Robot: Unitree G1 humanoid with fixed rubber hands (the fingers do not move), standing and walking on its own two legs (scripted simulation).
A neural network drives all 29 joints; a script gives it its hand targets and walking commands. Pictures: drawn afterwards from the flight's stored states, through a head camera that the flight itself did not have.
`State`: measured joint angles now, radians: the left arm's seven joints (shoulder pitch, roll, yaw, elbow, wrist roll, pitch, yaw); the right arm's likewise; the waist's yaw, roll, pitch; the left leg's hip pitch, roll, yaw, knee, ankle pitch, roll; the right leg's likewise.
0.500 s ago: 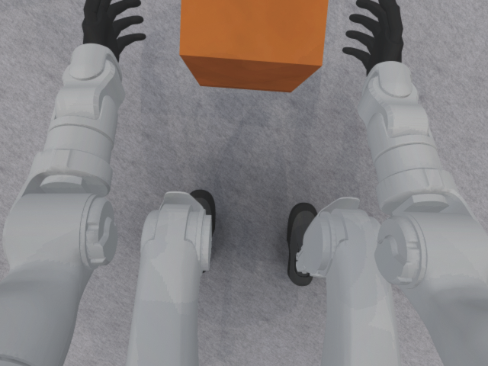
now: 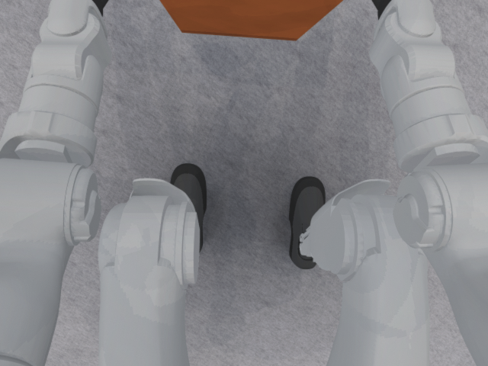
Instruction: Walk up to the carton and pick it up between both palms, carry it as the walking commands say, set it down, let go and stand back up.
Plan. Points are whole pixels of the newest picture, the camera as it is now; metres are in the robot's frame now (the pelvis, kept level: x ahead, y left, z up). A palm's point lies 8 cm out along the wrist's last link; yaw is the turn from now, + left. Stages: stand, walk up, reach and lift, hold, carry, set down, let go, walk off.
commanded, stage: reach and lift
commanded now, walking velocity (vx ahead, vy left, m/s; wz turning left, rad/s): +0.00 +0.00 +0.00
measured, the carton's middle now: out of the picture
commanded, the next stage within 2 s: none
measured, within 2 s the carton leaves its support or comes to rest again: leaves its support in 1.38 s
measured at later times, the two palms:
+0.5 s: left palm out of the picture +0.53 +0.20 -0.19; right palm out of the picture +0.54 -0.13 -0.17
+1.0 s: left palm out of the picture +0.54 +0.19 -0.19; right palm out of the picture +0.55 -0.11 -0.17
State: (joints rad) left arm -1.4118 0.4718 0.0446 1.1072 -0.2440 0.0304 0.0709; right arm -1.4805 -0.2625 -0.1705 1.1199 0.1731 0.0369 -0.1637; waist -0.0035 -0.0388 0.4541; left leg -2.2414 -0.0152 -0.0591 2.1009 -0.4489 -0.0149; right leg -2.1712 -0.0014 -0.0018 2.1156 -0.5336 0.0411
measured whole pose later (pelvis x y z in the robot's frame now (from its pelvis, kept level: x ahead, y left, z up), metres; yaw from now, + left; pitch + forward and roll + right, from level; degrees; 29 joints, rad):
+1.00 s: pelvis +0.00 +0.00 +0.00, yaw +0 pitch +34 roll -3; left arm -1.49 0.38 0.09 1.17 -0.13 0.05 0.06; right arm -1.48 -0.22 -0.17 1.14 0.18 0.03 -0.13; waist 0.00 -0.05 0.43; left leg -2.25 -0.01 -0.06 2.10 -0.45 -0.01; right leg -2.18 0.00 0.00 2.12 -0.53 0.04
